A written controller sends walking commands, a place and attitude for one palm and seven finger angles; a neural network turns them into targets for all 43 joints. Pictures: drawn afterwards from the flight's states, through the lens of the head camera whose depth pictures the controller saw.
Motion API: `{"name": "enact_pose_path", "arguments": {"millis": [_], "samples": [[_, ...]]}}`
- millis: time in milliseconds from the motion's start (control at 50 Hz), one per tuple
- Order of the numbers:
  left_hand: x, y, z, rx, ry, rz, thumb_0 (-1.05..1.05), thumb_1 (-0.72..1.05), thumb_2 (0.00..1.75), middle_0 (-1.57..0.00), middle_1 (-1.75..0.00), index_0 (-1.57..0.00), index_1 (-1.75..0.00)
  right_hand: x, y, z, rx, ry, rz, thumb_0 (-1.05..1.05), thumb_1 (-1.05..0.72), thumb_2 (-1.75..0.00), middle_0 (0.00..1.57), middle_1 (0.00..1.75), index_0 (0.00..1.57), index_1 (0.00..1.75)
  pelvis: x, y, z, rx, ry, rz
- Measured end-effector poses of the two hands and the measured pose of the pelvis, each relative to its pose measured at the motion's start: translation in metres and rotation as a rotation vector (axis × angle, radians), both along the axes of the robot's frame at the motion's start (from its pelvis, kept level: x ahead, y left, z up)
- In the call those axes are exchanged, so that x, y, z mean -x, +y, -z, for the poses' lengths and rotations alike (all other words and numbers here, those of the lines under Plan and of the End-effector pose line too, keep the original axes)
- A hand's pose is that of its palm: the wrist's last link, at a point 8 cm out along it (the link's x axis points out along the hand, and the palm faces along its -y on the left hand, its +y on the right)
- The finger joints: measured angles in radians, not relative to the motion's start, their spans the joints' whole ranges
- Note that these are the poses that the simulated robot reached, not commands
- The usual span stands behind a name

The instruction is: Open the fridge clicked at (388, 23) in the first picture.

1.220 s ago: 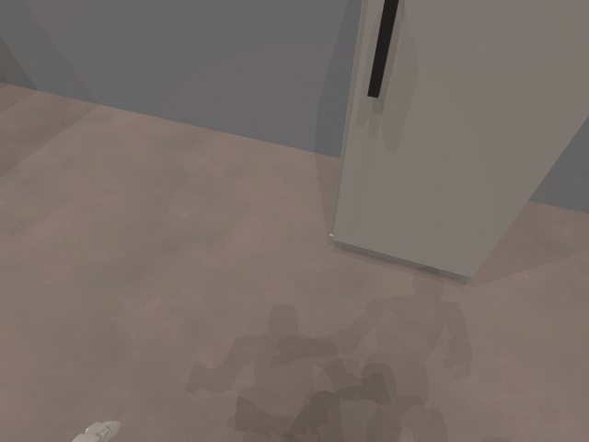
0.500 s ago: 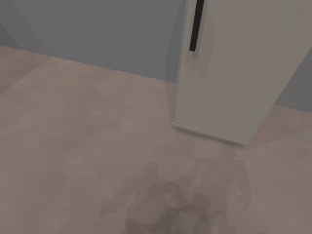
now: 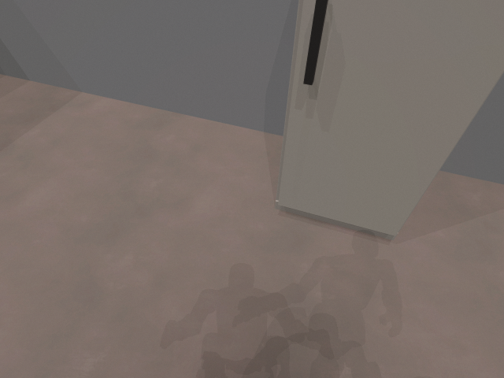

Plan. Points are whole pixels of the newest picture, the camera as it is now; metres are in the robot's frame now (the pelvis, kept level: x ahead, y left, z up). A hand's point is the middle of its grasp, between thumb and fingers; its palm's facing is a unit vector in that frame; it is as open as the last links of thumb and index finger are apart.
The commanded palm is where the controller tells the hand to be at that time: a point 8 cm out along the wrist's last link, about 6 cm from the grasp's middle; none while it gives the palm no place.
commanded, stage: look at it before walking up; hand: left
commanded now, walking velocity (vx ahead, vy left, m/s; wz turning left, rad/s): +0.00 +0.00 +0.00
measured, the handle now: (316, 37) +0.96 -0.13 +0.13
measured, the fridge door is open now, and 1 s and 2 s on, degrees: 0 0 0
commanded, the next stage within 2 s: turn to face it in 0.22 s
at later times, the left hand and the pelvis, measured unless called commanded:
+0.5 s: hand out of the picture +0.08 +0.24 -0.16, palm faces -0.06 -0.94 -0.34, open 7.4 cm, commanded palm none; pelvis +0.00 +0.00 +0.00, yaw -2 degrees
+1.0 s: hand out of the picture +0.08 +0.20 -0.19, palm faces -0.18 -0.97 -0.19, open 7.4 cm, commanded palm none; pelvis -0.02 +0.03 -0.01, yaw -11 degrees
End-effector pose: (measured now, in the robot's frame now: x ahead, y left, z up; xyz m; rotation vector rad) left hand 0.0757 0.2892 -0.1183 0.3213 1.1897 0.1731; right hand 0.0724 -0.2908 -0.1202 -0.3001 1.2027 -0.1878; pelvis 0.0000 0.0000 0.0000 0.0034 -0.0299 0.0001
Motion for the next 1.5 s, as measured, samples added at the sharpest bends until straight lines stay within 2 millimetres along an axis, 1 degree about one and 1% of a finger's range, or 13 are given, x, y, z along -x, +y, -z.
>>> {"name": "enact_pose_path", "arguments": {"millis": [420,520,620,800,860,960,1100,1200,1280,1340,1380,1420,1500], "samples": [[0.002,0.002,0.000,-0.008,0.031,-0.005,0.01,0.90,0.90,-0.21,-0.30,-0.20,-0.30,-0.006,-0.002,0.000,0.004,0.006,0.002,0.01,-0.90,-0.90,0.21,0.30,0.20,0.30,-0.005,-0.001,-0.001,0.001,0.004,0.013],[0.002,-0.005,0.006,-0.003,0.058,0.007,0.01,0.90,0.90,-0.21,-0.30,-0.20,-0.30,0.000,0.004,0.006,-0.008,-0.006,0.039,0.01,-0.90,-0.90,0.20,0.30,0.20,0.30,-0.003,-0.001,0.003,-0.001,0.011,0.048],[0.004,-0.025,0.017,0.036,0.089,0.039,0.01,0.90,0.90,-0.21,-0.30,-0.20,-0.30,0.019,0.019,0.017,-0.051,0.004,0.093,0.01,-0.90,-0.90,0.20,0.30,0.20,0.30,0.000,-0.002,0.008,-0.007,0.016,0.085],[0.004,-0.056,0.031,0.100,0.085,0.090,0.01,0.90,0.90,-0.21,-0.30,-0.20,-0.30,0.068,0.037,0.035,-0.101,0.071,0.193,0.01,-0.90,-0.90,0.21,0.30,0.20,0.30,0.011,-0.001,0.017,0.000,0.029,0.116],[0.004,-0.055,0.034,0.119,0.078,0.091,0.01,0.90,0.90,-0.21,-0.30,-0.20,-0.30,0.082,0.043,0.032,-0.089,0.094,0.217,0.01,-0.90,-0.90,0.20,0.30,0.20,0.30,0.015,0.008,0.016,0.009,0.039,0.130],[-0.001,-0.042,0.043,0.142,0.080,0.108,0.01,0.90,0.90,-0.21,-0.30,-0.20,-0.30,0.105,0.061,0.022,-0.057,0.079,0.267,0.01,-0.90,-0.90,0.20,0.30,0.20,0.30,0.020,0.024,0.016,-0.002,0.041,0.167],[-0.015,-0.030,0.032,0.128,0.075,0.153,0.01,0.91,0.90,-0.21,-0.30,-0.20,-0.30,0.129,0.084,0.013,-0.070,0.078,0.326,0.01,-0.90,-0.90,0.20,0.30,0.20,0.30,0.021,0.031,0.006,0.022,0.038,0.234],[-0.023,-0.039,0.026,0.123,0.090,0.215,0.01,0.91,0.90,-0.20,-0.30,-0.20,-0.30,0.145,0.090,0.018,-0.110,0.067,0.380,0.01,-0.90,-0.90,0.21,0.30,0.20,0.30,0.019,0.026,0.004,0.024,0.039,0.279],[-0.035,-0.061,0.023,0.124,0.073,0.258,0.01,0.91,0.90,-0.20,-0.30,-0.20,-0.30,0.166,0.087,0.028,-0.147,0.106,0.429,0.01,-0.90,-0.90,0.21,0.30,0.20,0.30,0.016,0.014,0.007,0.017,0.041,0.297],[-0.039,-0.077,0.028,0.125,0.033,0.256,0.01,0.91,0.90,-0.20,-0.30,-0.20,-0.30,0.181,0.081,0.041,-0.169,0.165,0.444,0.01,-0.90,-0.90,0.21,0.30,0.20,0.30,0.011,0.002,0.016,0.022,0.035,0.293],[-0.033,-0.084,0.028,0.136,0.024,0.229,0.01,0.91,0.90,-0.20,-0.30,-0.20,-0.30,0.181,0.075,0.041,-0.176,0.205,0.433,0.01,-0.90,-0.90,0.21,0.30,0.20,0.30,0.004,-0.003,0.015,0.029,0.031,0.282],[-0.021,-0.087,0.029,0.143,0.047,0.198,0.00,0.91,0.90,-0.20,-0.30,-0.20,-0.30,0.170,0.068,0.037,-0.173,0.210,0.423,0.01,-0.90,-0.90,0.20,0.30,0.20,0.30,-0.006,-0.008,0.012,0.026,0.028,0.285],[0.007,-0.088,0.036,0.155,0.177,0.166,0.00,0.91,0.90,-0.20,-0.30,-0.20,-0.30,0.127,0.051,0.027,-0.146,0.140,0.414,0.01,-0.91,-0.90,0.20,0.30,0.20,0.30,-0.026,-0.012,0.009,0.023,0.028,0.292]]}}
